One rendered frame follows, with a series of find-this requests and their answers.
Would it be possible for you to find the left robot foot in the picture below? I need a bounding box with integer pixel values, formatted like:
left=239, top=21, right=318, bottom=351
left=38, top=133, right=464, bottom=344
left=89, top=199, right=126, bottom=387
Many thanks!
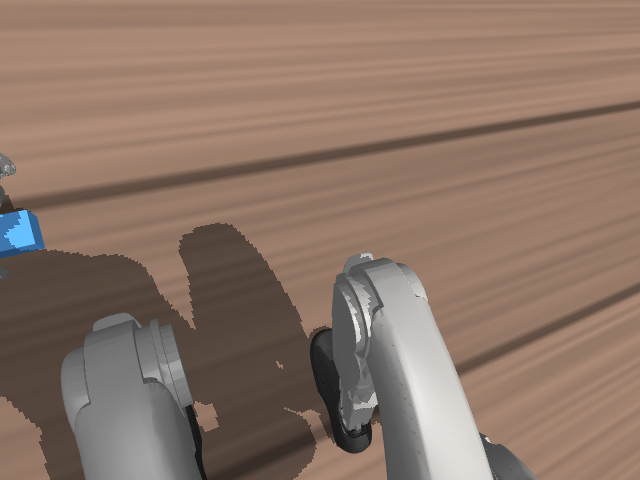
left=185, top=405, right=207, bottom=480

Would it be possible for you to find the right robot foot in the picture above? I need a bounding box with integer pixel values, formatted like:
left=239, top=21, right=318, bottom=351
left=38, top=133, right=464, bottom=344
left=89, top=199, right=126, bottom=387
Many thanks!
left=310, top=329, right=372, bottom=454

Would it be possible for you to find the left robot hand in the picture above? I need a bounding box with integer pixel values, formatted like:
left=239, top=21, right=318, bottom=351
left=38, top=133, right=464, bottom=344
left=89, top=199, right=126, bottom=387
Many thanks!
left=0, top=153, right=16, bottom=280

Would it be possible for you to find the right robot hand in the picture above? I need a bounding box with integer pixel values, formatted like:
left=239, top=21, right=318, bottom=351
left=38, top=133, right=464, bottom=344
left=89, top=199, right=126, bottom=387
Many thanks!
left=479, top=433, right=538, bottom=480

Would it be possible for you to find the small box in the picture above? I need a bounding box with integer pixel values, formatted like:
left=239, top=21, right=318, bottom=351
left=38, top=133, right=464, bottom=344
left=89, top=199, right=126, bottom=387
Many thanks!
left=0, top=210, right=45, bottom=259

